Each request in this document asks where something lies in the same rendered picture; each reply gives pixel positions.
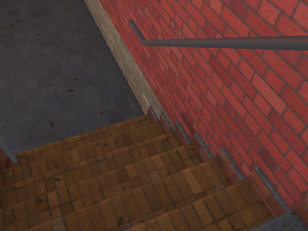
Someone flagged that stairs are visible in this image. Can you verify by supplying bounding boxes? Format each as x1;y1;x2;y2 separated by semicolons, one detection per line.
0;115;274;231

